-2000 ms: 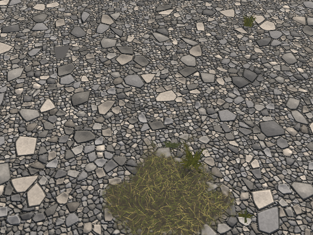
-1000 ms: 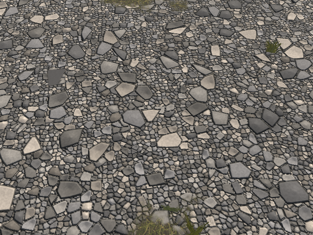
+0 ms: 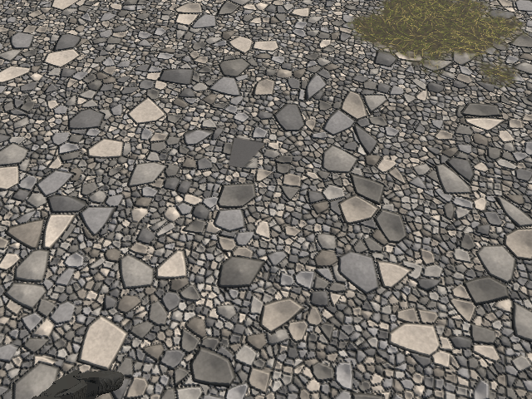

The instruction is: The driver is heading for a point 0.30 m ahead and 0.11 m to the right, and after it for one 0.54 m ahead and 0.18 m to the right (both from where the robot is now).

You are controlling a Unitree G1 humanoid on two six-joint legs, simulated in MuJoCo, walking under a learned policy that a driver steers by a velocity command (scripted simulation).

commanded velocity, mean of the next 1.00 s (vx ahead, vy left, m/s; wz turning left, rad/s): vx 0.18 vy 0.00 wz -0.52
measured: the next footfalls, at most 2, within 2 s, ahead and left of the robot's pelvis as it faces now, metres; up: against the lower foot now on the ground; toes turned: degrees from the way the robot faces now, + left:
left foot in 0.44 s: +0.42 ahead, +0.06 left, +0.00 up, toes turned -21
right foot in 0.88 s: +0.26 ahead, -0.14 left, +0.00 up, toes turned -33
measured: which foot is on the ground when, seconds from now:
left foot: up 0.00-0.42, down 0.44-0.88, up 0.90-1.00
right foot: down 0.00-0.44, up 0.46-0.86, down 0.88-1.00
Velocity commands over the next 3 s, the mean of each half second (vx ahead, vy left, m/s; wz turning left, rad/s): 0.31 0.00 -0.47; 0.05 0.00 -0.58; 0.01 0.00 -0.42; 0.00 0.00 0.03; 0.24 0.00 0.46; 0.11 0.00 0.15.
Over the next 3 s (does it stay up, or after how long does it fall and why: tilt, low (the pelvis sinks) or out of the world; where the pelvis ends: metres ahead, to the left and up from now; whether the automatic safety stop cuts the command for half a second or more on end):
stays up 0.46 -0.16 0.02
